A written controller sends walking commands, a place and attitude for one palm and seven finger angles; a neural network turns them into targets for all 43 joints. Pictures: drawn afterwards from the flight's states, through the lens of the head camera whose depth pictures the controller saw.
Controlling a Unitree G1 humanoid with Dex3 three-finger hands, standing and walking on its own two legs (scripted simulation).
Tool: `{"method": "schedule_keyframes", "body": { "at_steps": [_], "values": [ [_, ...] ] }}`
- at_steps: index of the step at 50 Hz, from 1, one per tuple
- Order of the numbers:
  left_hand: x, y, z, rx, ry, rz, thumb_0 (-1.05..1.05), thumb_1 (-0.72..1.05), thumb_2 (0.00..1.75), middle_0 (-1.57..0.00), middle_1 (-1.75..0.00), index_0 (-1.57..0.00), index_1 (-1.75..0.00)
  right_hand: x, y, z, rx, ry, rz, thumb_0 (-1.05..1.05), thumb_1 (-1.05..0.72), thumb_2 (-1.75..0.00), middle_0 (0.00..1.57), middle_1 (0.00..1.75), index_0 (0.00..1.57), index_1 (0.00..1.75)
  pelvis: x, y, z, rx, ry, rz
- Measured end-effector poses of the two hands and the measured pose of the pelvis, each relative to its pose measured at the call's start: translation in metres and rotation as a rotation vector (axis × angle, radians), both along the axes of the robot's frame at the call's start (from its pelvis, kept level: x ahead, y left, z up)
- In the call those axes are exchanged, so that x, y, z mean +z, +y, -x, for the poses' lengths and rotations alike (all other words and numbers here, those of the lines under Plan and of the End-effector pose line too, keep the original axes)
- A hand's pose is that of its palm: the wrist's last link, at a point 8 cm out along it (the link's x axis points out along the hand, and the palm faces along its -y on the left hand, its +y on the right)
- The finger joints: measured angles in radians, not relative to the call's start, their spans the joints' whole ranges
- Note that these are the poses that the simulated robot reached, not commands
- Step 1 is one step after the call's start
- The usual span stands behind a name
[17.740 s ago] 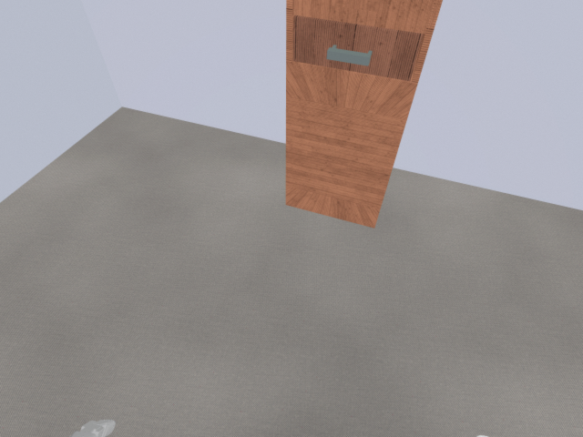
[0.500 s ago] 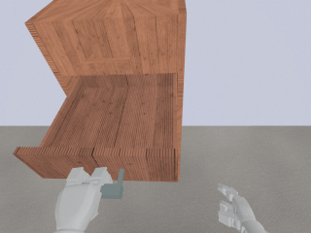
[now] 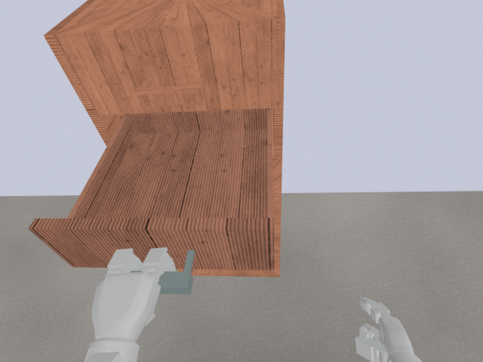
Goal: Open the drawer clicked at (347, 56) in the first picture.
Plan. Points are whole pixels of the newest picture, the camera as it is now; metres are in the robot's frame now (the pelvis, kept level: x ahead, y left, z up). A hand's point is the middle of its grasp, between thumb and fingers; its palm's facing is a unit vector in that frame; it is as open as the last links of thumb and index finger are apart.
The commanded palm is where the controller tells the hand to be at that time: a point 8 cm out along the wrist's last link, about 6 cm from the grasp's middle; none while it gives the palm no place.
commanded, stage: open the thumb to release the handle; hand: left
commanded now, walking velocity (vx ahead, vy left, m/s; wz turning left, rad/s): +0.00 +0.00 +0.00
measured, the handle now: (154, 268) +0.25 +0.17 +0.04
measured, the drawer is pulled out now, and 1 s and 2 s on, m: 0.30 0.30 0.30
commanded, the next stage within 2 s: lift the hand off the handle in 0.40 s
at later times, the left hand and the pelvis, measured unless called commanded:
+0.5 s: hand (146, 303) +0.20 +0.18 +0.02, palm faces +0.03 -0.16 -0.99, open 13.2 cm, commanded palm +0.17 +0.18 +0.07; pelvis -0.01 +0.01 +0.01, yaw +0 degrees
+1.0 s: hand (146, 296) +0.21 +0.17 +0.04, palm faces +0.05 -0.16 -0.99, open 13.7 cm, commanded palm +0.18 +0.17 +0.10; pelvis -0.02 +0.01 +0.01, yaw +1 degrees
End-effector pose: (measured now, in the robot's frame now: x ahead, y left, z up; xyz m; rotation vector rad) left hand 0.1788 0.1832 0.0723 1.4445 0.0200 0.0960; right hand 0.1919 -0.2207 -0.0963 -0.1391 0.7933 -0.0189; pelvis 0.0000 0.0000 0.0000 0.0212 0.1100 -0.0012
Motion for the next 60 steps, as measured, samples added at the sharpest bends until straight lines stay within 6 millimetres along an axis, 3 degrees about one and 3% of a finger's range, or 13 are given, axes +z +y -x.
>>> {"method": "schedule_keyframes", "body": {
  "at_steps": [6, 13, 20, 25, 35, 45, 60],
  "values": [
    [0.002, -0.002, -0.005, 0.039, 0.006, 0.031, 0.02, 0.52, 0.74, -0.34, -1.33, -0.39, -1.32, 0.008, 0.015, -0.009, 0.022, -0.019, -0.014, 0.01, -0.91, -0.9, 0.2, 0.3, 0.2, 0.3, 0.005, 0.001, 0.005, 0.009, -0.023, 0.0],
    [0.003, -0.001, -0.005, 0.029, 0.025, 0.032, 0.0, 0.18, 0.59, -0.35, -1.29, -0.37, -1.28, 0.02, 0.028, -0.015, 0.053, -0.057, -0.03, 0.01, -0.91, -0.9, 0.2, 0.3, 0.2, 0.3, 0.009, 0.001, 0.009, 0.009, -0.043, 0.002],
    [0.003, 0.0, -0.004, 0.012, 0.029, 0.039, 0.0, -0.23, 0.41, -0.32, -1.24, -0.34, -1.23, 0.021, 0.028, -0.011, 0.057, -0.054, -0.024, 0.01, -0.91, -0.9, 0.2, 0.3, 0.2, 0.3, 0.01, 0.004, 0.01, 0.007, -0.046, 0.005],
    [0.002, 0.001, -0.003, 0.002, 0.02, 0.037, 0.0, -0.39, 0.34, -0.31, -1.22, -0.32, -1.22, 0.016, 0.025, -0.004, 0.045, -0.024, -0.011, 0.01, -0.91, -0.9, 0.2, 0.3, 0.2, 0.3, 0.009, 0.006, 0.011, 0.005, -0.042, 0.007],
    [0.0, 0.0, -0.007, 0.015, 0.009, 0.026, 0.0, -0.48, 0.3, -0.32, -1.21, -0.32, -1.21, 0.006, 0.023, 0.008, 0.03, 0.027, -0.008, 0.01, -0.91, -0.9, 0.2, 0.3, 0.2, 0.3, 0.009, 0.01, 0.013, 0.012, -0.04, 0.009],
    [0.003, 0.0, -0.008, 0.016, 0.025, 0.029, 0.0, -0.49, 0.3, -0.32, -1.21, -0.33, -1.22, 0.01, 0.031, 0.006, 0.04, 0.009, -0.022, 0.01, -0.91, -0.9, 0.2, 0.3, 0.2, 0.3, 0.01, 0.009, 0.017, 0.016, -0.054, 0.008],
    [0.039, -0.004, -0.011, -0.014, 0.01, 0.046, 0.0, -0.49, 0.3, -0.35, -1.21, -0.37, -1.23, 0.025, 0.036, -0.007, 0.063, -0.036, -0.043, 0.01, -0.91, -0.9, 0.2, 0.3, 0.2, 0.3, 0.019, 0.01, 0.014, 0.012, -0.102, 0.009]
  ]
}}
